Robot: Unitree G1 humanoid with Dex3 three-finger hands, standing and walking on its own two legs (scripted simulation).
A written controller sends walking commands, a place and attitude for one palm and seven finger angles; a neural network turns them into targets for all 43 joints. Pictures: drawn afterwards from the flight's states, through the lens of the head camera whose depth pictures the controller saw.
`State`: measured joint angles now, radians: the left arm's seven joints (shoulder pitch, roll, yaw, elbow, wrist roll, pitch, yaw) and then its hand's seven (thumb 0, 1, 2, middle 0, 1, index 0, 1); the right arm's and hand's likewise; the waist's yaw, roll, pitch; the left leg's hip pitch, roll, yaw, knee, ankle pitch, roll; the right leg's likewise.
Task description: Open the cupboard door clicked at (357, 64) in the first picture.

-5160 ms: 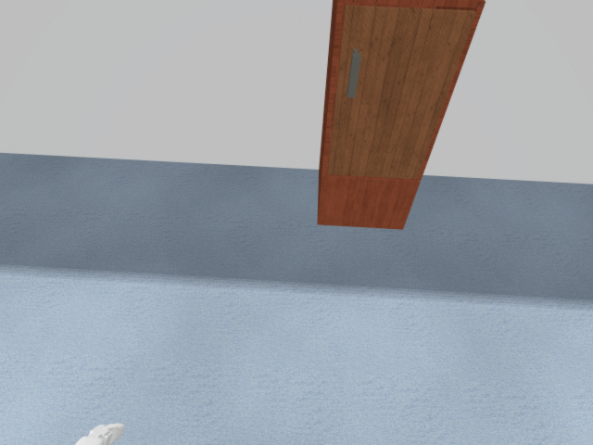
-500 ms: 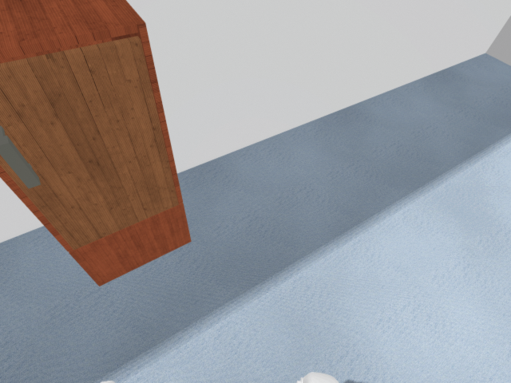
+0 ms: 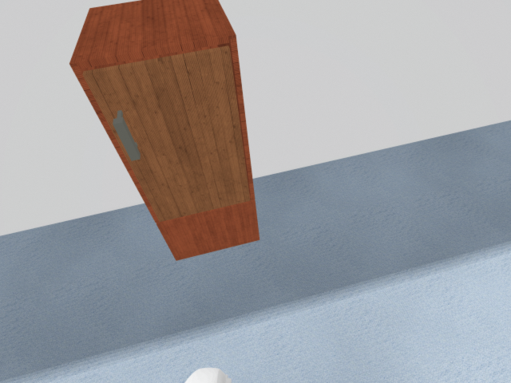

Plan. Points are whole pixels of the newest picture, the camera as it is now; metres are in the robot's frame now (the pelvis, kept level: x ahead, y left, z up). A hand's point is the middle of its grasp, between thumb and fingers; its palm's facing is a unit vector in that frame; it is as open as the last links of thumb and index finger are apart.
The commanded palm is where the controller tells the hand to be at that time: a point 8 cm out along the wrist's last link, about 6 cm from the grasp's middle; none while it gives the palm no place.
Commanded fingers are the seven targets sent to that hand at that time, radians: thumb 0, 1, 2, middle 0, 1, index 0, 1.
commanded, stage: turn to face it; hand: left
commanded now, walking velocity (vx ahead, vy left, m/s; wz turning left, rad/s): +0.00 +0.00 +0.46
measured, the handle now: (127, 135) +0.71 +0.38 -0.03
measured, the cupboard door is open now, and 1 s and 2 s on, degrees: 0 0 0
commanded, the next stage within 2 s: take the last steps up to it in 0.38 s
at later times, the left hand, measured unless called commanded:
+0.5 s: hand out of the picture -0.03 +0.29 -0.18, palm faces +0.25 -0.94 -0.23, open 7.4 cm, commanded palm none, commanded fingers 0.00 0.90 0.90 -0.20 -0.30 -0.20 -0.30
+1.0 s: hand out of the picture +0.00 +0.18 -0.16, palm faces +0.27 -0.93 -0.23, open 7.2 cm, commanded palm none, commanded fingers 0.00 0.90 0.90 -0.20 -0.30 -0.20 -0.30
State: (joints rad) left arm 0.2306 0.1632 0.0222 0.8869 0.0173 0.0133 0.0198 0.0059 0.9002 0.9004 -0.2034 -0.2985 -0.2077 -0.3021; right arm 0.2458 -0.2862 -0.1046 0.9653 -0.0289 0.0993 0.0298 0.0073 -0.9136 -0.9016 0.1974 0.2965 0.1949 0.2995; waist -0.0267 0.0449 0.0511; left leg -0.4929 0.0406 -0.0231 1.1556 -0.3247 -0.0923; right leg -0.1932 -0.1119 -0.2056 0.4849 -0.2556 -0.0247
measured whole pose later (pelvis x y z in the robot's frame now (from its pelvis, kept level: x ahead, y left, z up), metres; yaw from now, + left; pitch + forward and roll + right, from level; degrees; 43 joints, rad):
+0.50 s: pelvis -0.03 +0.07 +0.00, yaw +11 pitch -1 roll -1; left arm 0.23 0.26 0.06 0.99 0.02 0.06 0.01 0.01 0.91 0.90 -0.20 -0.30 -0.20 -0.30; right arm 0.16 -0.17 -0.02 0.95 -0.01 0.01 -0.01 0.00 -0.91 -0.90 0.20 0.30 0.20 0.30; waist 0.03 -0.04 0.05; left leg -0.17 -0.04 0.04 0.40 -0.21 0.07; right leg -0.46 -0.10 -0.03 1.08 -0.35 0.10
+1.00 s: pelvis +0.04 +0.01 +0.00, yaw +13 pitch -1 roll +2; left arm 0.35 0.14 0.04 1.07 0.01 -0.04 0.02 0.00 0.93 0.90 -0.20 -0.30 -0.21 -0.30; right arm 0.39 -0.19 -0.06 1.13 -0.03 0.03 0.00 0.01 -0.91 -0.90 0.20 0.30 0.20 0.30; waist -0.02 0.03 -0.01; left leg -0.46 0.04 0.03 1.02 -0.31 0.01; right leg -0.09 0.01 -0.10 0.37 -0.27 -0.07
